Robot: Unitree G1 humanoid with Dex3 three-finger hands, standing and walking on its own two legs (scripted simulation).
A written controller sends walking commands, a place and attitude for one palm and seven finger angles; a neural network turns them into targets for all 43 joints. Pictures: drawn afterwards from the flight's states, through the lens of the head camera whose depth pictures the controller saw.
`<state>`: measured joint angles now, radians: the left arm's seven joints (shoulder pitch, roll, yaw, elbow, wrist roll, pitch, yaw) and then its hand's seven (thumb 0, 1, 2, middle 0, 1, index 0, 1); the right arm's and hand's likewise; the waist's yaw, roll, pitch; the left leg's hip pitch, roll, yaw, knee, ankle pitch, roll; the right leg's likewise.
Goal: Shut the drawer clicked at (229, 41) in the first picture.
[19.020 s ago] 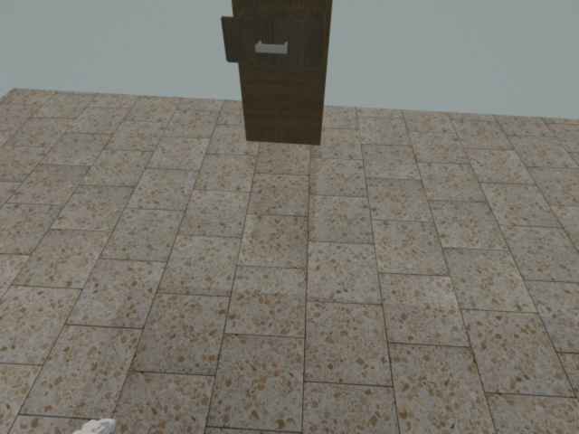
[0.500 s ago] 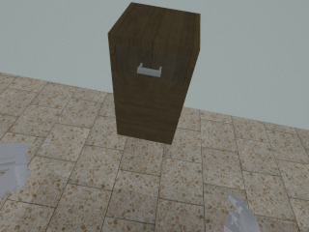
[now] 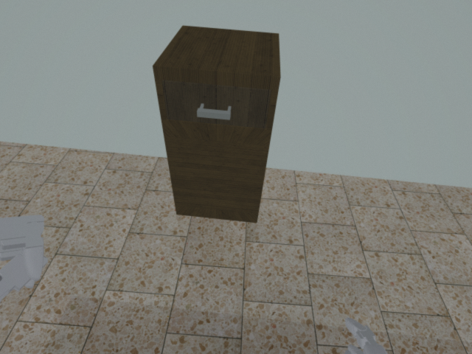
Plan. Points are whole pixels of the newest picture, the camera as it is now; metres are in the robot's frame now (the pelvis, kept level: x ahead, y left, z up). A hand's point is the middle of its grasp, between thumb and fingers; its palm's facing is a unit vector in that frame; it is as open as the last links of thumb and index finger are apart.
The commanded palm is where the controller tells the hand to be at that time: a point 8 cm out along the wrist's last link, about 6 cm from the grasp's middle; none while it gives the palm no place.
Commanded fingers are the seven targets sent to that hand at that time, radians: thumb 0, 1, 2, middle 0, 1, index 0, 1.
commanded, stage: stop stepping back and stand still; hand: left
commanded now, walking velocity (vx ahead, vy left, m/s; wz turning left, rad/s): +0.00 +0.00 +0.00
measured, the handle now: (214, 110) +0.94 +0.10 -0.08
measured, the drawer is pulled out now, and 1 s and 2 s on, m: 0.00 0.00 0.00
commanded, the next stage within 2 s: let the arm hang, fingers relaxed in 0.34 s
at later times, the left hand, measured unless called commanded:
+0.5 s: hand (38, 278) +0.19 +0.27 +0.11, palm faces +0.32 -0.80 -0.50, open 3.2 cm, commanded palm none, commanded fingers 0.00 0.90 0.90 -1.24 -1.43 -1.24 -1.43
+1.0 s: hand out of the picture -0.05 +0.23 -0.17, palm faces +0.09 -0.96 -0.26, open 5.1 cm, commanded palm none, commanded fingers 0.00 0.90 0.90 -0.24 -0.34 -0.24 -0.34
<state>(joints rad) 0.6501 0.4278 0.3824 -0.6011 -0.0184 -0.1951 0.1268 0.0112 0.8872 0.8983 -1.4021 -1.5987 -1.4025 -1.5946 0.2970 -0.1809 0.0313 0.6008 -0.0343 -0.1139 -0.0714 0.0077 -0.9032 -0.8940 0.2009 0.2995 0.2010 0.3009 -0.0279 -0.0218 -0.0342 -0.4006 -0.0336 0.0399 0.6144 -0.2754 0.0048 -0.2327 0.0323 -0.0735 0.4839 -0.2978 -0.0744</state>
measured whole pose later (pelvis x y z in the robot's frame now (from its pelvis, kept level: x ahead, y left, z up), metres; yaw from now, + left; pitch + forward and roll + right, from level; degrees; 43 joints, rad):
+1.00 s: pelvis +0.00 +0.02 +0.00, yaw +5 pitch -1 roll -1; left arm 0.31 0.26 0.02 1.13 0.02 0.03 0.00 0.01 0.90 0.90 -0.60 -0.76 -0.60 -0.76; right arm 0.30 -0.20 -0.01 1.11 -0.02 0.03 -0.02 0.00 -0.91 -0.89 0.20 0.30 0.20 0.30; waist 0.01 0.01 0.07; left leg -0.27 -0.01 -0.03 0.44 -0.15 0.01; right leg -0.19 0.00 -0.11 0.42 -0.21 -0.03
